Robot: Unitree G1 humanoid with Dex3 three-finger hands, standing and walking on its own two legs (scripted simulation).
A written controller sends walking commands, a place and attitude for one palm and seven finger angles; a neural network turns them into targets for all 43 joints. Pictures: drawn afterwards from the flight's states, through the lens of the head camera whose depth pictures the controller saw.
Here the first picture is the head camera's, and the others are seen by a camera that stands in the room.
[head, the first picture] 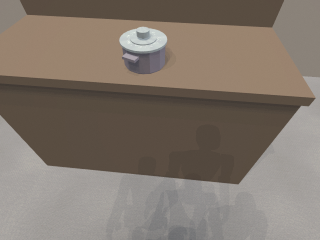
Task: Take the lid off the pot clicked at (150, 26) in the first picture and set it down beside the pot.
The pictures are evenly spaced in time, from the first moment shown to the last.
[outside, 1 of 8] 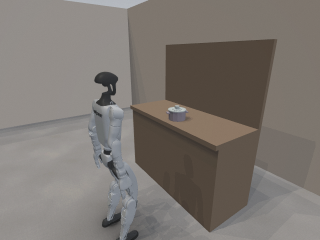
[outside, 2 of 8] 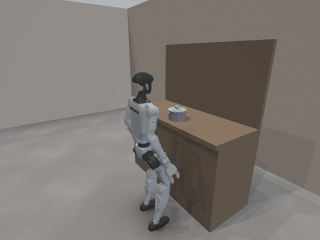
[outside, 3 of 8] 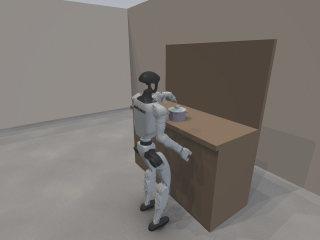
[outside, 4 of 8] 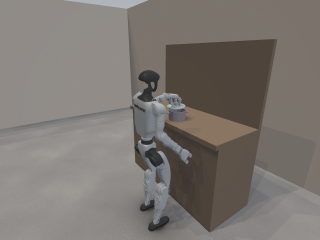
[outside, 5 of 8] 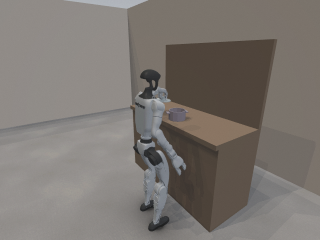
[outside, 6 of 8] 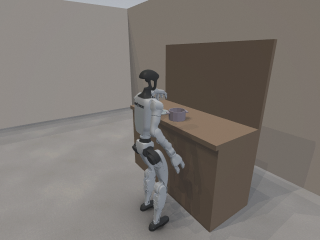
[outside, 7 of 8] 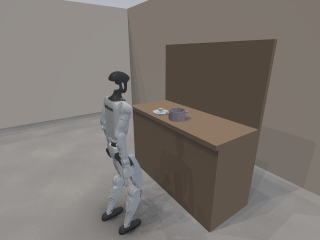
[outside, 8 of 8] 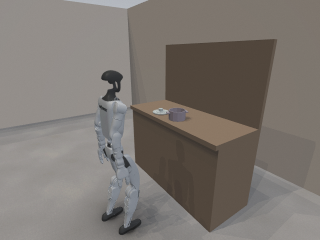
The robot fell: no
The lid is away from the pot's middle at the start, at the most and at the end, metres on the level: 0.00 0.25 0.25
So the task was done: yes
